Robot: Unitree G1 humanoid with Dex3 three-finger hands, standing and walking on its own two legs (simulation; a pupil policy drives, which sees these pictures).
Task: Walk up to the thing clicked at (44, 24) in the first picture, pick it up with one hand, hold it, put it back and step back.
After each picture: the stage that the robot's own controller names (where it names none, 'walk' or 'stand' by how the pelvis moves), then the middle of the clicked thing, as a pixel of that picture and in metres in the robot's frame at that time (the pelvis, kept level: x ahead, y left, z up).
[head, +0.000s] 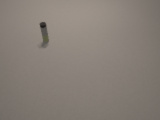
stand; (44, 32) +1.46 +0.42 -0.65
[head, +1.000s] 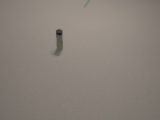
walk; (59, 40) +1.35 +0.19 -0.63
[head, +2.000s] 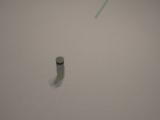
walk; (60, 68) +0.88 +0.17 -0.64
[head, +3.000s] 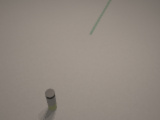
walk; (51, 100) +0.60 +0.20 -0.64
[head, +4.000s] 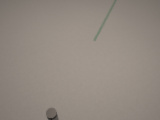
stand; (53, 119) +0.44 +0.21 -0.63
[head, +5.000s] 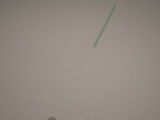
stand; out of the picture +0.41 +0.20 -0.65
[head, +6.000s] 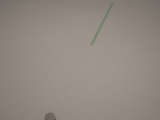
stand; out of the picture +0.44 +0.21 -0.66
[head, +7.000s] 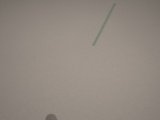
stand; out of the picture +0.43 +0.20 -0.66
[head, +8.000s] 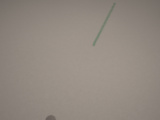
stand; out of the picture +0.41 +0.20 -0.66
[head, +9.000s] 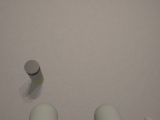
go down; (35, 73) +0.46 +0.21 -0.42
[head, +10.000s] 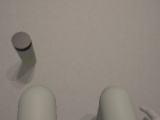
go down; (26, 52) +0.49 +0.24 -0.27
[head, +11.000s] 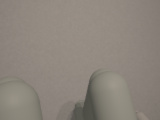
close in; out of the picture +0.47 +0.28 -0.18
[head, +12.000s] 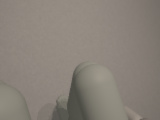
close; out of the picture +0.46 +0.30 -0.16
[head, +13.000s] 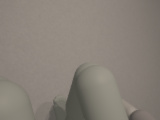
lift; out of the picture +0.43 +0.30 -0.17
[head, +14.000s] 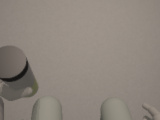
lift; (20, 78) +0.33 +0.20 +0.00
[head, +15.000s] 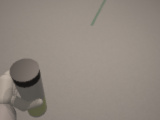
hold; (32, 92) +0.31 +0.17 +0.01
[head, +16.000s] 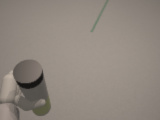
hold; (36, 92) +0.31 +0.16 +0.02
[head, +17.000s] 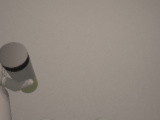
crouch; (22, 72) +0.38 +0.18 -0.03
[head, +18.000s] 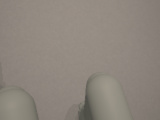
lower; out of the picture +0.50 +0.27 -0.05
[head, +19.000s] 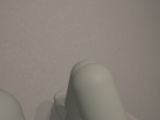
lower; out of the picture +0.46 +0.30 -0.16
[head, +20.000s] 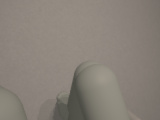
lower; out of the picture +0.44 +0.30 -0.16
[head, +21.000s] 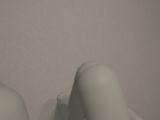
lower; out of the picture +0.43 +0.30 -0.17
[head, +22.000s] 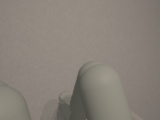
lower; out of the picture +0.43 +0.29 -0.17
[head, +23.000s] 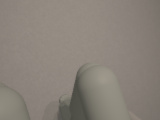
open; out of the picture +0.45 +0.28 -0.17
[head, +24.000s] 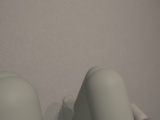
stand; out of the picture +0.43 +0.26 -0.18
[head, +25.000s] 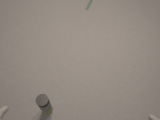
stand; (45, 105) +0.40 +0.20 -0.52
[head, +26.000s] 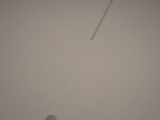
stand; out of the picture +0.40 +0.19 -0.60
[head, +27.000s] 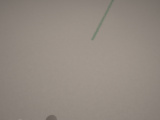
stand; out of the picture +0.40 +0.18 -0.60
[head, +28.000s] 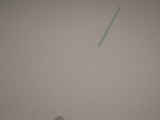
stand; out of the picture +0.43 +0.17 -0.65
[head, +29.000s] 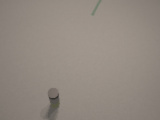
walk; (54, 98) +0.47 +0.15 -0.62
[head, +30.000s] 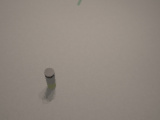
walk; (50, 79) +0.62 +0.21 -0.63
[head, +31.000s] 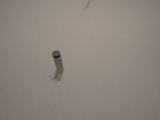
walk; (58, 62) +0.94 +0.31 -0.64
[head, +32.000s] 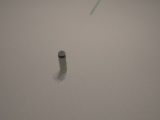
stand; (62, 62) +1.01 +0.20 -0.65
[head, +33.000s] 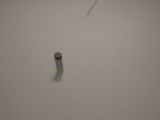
stand; (59, 63) +1.02 +0.22 -0.66
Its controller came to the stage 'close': yes
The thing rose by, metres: 0.67
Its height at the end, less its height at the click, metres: +0.00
